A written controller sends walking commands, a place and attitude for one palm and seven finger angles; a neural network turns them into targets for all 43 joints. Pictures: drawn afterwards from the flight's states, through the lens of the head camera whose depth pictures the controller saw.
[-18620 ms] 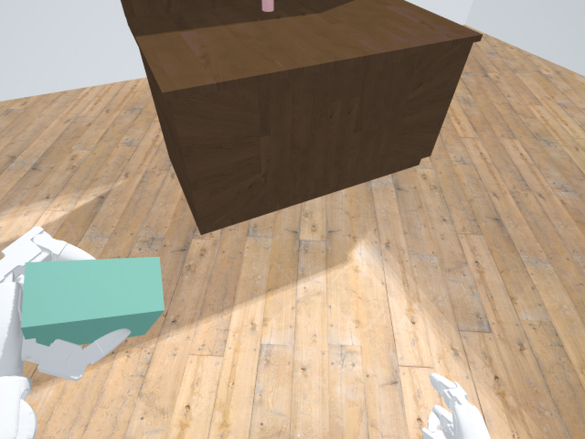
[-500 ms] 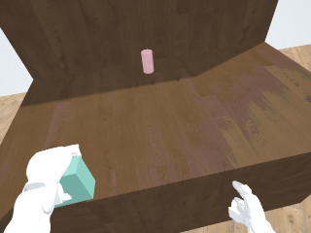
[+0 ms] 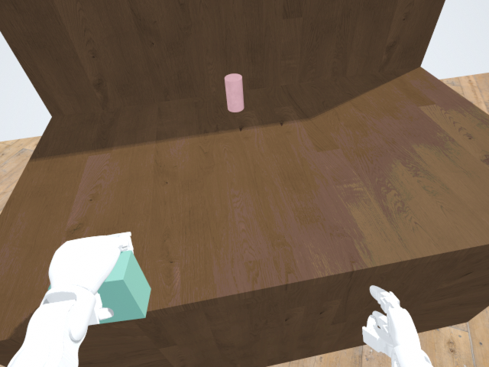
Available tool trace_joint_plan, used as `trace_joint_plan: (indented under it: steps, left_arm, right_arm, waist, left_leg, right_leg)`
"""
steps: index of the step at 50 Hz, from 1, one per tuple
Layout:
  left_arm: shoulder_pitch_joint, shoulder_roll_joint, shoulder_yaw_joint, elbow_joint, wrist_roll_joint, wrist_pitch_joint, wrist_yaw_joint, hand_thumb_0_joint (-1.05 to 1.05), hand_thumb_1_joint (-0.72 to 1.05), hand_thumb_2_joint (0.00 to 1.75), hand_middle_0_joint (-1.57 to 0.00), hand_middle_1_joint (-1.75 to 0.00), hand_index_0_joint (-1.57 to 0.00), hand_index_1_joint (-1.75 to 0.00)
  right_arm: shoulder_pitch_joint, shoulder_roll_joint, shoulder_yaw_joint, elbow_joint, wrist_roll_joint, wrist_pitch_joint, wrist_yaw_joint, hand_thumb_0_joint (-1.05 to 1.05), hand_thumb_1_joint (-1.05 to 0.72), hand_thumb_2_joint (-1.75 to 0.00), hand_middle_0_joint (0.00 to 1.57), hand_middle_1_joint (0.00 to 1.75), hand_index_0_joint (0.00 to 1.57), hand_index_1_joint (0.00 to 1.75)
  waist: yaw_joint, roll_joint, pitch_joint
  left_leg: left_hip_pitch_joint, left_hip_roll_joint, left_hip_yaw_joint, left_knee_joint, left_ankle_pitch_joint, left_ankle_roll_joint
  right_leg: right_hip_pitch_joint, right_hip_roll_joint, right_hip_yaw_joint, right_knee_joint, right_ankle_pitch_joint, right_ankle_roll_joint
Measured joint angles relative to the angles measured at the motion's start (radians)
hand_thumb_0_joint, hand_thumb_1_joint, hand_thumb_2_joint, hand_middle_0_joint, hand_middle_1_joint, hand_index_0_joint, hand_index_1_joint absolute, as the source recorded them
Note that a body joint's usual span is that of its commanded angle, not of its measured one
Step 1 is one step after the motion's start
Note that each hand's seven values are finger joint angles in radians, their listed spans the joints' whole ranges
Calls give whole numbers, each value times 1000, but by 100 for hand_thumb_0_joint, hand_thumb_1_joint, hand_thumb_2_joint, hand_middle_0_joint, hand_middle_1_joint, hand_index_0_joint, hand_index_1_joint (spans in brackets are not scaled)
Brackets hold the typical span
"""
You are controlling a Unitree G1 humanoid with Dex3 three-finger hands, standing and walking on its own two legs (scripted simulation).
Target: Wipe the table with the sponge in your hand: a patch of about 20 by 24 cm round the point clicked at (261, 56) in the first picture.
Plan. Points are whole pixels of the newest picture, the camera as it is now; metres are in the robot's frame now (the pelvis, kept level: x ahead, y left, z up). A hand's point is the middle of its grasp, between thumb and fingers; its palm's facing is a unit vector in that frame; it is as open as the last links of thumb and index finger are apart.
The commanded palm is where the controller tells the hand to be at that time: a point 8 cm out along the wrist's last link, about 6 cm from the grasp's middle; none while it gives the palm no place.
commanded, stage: lower the sponge onto the table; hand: left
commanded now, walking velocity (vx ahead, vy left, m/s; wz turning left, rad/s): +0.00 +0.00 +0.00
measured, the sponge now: (109, 295) +0.20 +0.28 +0.00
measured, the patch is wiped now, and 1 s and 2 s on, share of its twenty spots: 0.00 0.15 0.25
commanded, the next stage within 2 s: wipe forward along the first lane in 0.02 s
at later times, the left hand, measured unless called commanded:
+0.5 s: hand (106, 256) +0.24 +0.29 +0.05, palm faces -0.04 -0.07 -1.00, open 9.9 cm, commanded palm +0.23 +0.30 +0.11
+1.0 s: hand (110, 234) +0.29 +0.31 +0.04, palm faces -0.10 -0.02 -0.99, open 9.9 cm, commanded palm +0.28 +0.31 +0.09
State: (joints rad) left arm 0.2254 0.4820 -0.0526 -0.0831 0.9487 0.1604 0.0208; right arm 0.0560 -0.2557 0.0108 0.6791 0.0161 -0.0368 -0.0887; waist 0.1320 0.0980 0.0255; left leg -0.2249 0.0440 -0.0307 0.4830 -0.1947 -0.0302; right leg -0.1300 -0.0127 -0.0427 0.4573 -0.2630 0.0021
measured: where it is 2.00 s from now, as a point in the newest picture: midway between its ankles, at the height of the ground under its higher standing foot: outside the picture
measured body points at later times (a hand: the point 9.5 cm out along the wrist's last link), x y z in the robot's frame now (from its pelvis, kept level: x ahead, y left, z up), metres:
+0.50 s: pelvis +0.01 +0.00 +0.00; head +0.01 -0.02 +0.45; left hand +0.24 +0.29 +0.10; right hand +0.23 -0.21 -0.09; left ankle +0.05 +0.14 -0.74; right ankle -0.01 -0.13 -0.74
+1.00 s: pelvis +0.01 +0.00 +0.00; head +0.02 -0.03 +0.45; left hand +0.29 +0.31 +0.10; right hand +0.21 -0.24 -0.11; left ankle +0.05 +0.14 -0.74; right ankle -0.01 -0.13 -0.74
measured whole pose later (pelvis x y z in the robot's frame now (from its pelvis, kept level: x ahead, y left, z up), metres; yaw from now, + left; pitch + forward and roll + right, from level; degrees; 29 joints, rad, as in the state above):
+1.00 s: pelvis +0.01 +0.00 +0.00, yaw +0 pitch +2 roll -1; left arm -0.12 0.49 0.00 0.34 0.99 0.16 0.08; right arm 0.11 -0.28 -0.01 0.72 0.05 0.01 -0.09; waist 0.08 0.08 -0.03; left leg -0.35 0.04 -0.04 0.53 -0.22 -0.03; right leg -0.25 -0.01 -0.05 0.51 -0.29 0.00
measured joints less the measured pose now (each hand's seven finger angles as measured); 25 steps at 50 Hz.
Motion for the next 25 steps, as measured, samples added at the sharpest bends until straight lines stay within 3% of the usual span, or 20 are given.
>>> trace_joint_plan:
  steps: [3,7,13,18,22,25]
  left_arm:
    - [-6,1,27,-4,4,-33,58,-1,-48,102,-76,-135,-76,-134]
    - [-12,-10,70,17,-16,17,106,-1,-48,102,-76,-135,-76,-135]
    - [-48,-8,62,104,-28,112,58,-1,-48,102,-75,-135,-76,-135]
    - [-66,0,42,105,-1,52,31,-1,-48,102,-75,-135,-76,-135]
    - [-94,-8,33,115,4,-8,57,-1,-48,102,-75,-135,-76,-135]
    - [-126,-24,27,151,11,-11,78,-1,-48,102,-75,-135,-76,-135]
  right_arm:
    - [6,14,-6,3,-3,-2,2,1,-91,-90,20,30,21,31]
    - [6,23,-6,13,8,14,17,1,-91,-90,20,30,21,31]
    - [5,2,1,21,21,27,18,1,-91,-90,21,30,20,31]
    - [17,-7,-11,15,11,4,1,1,-91,-90,20,30,20,30]
    - [18,-1,-18,18,9,-5,-2,1,-91,-90,20,30,20,30]
    - [10,10,-15,24,12,1,4,1,-91,-90,20,30,20,30]
  waist:
    - [3,-6,-3]
    - [-6,-8,-15]
    - [-27,-6,-18]
    - [-19,-5,-14]
    - [-13,-4,-21]
    - [-17,-11,-26]
  left_leg:
    - [-5,6,6,3,-4,-3]
    - [-6,9,16,-3,-5,-4]
    - [-15,-2,8,-4,-2,1]
    - [-32,-7,-1,11,-8,5]
    - [-45,-8,-1,20,-13,6]
    - [-53,-8,3,18,-11,5]
  right_leg:
    - [-7,5,7,0,1,-3]
    - [-14,7,17,-2,2,-1]
    - [-21,-3,8,3,-3,5]
    - [-29,-7,-1,9,-8,6]
    - [-41,-7,0,14,-10,7]
    - [-54,-8,5,19,-11,7]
